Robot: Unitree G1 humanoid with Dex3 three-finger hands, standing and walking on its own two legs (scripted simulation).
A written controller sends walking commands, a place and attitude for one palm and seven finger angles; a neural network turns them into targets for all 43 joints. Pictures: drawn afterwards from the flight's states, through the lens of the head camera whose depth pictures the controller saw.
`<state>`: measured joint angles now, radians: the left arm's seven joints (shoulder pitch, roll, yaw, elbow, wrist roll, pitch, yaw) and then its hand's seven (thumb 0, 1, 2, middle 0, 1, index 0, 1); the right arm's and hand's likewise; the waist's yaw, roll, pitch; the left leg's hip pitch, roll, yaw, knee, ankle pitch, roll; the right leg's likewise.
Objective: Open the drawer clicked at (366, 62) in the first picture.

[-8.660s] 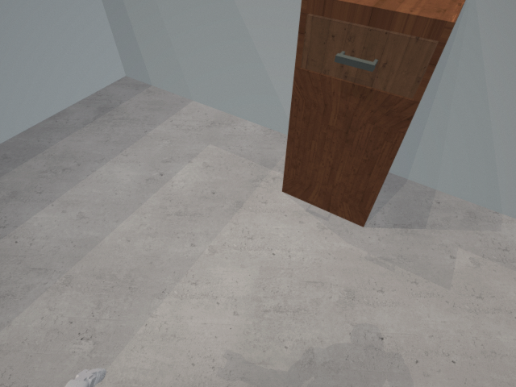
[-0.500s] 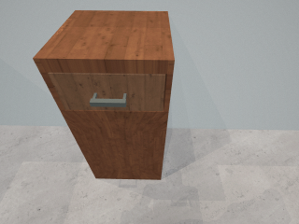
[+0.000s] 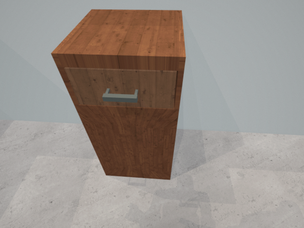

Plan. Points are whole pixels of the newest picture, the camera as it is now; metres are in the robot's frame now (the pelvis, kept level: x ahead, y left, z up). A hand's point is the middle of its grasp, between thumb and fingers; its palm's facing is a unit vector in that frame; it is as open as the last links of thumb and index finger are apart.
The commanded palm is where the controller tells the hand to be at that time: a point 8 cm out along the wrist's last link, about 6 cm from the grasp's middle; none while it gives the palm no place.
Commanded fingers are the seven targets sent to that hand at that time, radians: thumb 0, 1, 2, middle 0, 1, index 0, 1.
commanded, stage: raise the hand with hooked fingers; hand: left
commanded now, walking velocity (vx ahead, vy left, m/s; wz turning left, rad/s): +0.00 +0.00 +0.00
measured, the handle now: (121, 94) +0.56 +0.17 +0.02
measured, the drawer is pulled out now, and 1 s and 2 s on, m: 0.00 0.00 0.00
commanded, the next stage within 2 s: move the hooked fingers above the handle in 1.78 s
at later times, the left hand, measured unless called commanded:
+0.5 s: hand (68, 205) +0.17 +0.24 -0.02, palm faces +0.06 -0.11 -0.99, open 9.7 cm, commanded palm +0.17 +0.23 +0.04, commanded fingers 0.00 0.15 0.58 -0.25 -0.78 -0.25 -0.78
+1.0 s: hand (68, 147) +0.29 +0.25 +0.07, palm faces +0.13 -0.09 -0.99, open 12.6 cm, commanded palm +0.26 +0.25 +0.12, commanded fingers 0.00 -0.43 0.33 -0.29 -1.15 -0.29 -1.15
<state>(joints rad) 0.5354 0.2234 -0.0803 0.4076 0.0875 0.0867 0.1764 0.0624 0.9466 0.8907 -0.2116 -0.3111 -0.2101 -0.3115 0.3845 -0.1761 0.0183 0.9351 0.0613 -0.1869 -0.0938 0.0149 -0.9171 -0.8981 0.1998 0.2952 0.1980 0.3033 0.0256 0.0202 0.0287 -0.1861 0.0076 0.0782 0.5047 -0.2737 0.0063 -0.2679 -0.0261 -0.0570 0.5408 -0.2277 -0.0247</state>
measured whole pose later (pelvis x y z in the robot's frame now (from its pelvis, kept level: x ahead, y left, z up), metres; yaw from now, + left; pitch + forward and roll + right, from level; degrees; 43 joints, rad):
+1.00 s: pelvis +0.04 +0.01 -0.01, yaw +2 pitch +3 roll +1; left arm 0.19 0.43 -0.05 -0.15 0.95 0.04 0.22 0.00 -0.21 0.43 -0.30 -1.01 -0.30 -1.01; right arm 0.14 -0.28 -0.03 0.63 -0.03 0.12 -0.01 0.02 -0.91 -0.90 0.20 0.30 0.20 0.30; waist 0.09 0.08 -0.02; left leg -0.27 -0.02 0.03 0.57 -0.35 0.02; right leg -0.34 0.00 -0.01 0.60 -0.32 -0.02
